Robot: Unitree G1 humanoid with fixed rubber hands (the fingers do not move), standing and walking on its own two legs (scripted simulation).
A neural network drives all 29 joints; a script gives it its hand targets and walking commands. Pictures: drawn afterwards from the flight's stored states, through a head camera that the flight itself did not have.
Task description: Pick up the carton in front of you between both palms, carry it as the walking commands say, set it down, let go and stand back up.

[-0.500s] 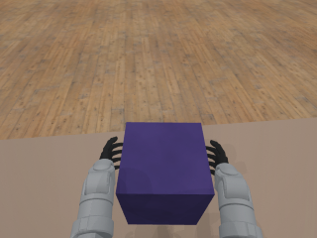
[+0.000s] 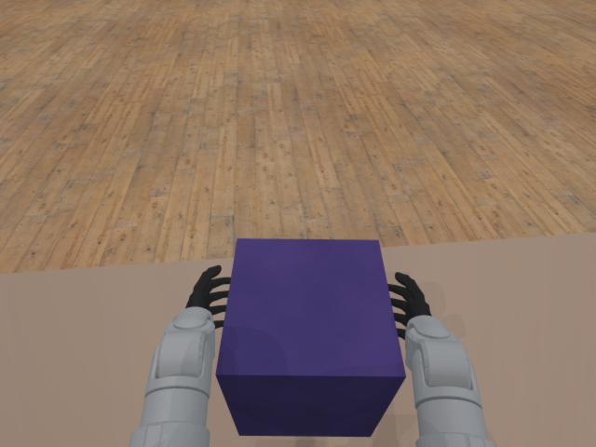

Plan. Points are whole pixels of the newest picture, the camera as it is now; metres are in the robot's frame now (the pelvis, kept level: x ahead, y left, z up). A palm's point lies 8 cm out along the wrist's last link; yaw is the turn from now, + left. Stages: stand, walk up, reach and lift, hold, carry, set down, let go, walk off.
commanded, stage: hold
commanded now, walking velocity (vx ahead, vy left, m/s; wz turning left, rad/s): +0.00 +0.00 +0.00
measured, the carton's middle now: (306, 341) +0.30 +0.00 -0.04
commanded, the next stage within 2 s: carry in 1.22 s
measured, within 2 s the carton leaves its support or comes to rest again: neither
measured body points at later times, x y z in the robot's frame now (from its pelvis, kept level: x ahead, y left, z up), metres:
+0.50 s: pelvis -0.02 +0.00 +0.00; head -0.05 +0.00 +0.45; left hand +0.29 +0.15 +0.04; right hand +0.29 -0.15 +0.04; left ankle +0.01 +0.13 -0.75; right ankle +0.01 -0.13 -0.75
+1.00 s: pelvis +0.00 +0.00 +0.00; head -0.04 +0.00 +0.45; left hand +0.29 +0.15 +0.04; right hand +0.29 -0.15 +0.04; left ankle +0.01 +0.13 -0.75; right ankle +0.01 -0.13 -0.75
